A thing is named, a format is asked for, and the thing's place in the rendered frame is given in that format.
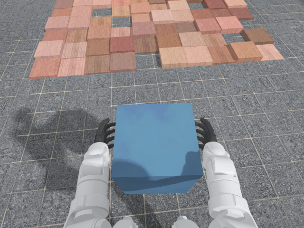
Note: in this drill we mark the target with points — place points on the robot left hand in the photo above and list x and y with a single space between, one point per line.
101 133

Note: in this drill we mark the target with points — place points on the left robot shin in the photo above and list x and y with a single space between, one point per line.
128 218

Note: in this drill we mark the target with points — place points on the right robot shin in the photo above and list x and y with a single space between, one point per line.
181 217

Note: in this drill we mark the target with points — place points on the robot right hand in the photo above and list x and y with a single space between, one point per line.
207 133

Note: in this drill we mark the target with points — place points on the robot shin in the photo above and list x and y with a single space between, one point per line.
181 217
128 218

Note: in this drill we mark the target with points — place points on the robot left upper arm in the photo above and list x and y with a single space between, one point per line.
92 223

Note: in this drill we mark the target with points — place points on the robot left forearm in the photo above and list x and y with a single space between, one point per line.
91 191

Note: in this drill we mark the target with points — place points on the robot right forearm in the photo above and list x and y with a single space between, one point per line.
226 199

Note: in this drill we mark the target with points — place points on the carton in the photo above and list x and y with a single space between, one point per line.
156 149

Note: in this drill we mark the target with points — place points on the robot right upper arm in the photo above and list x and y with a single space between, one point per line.
228 223

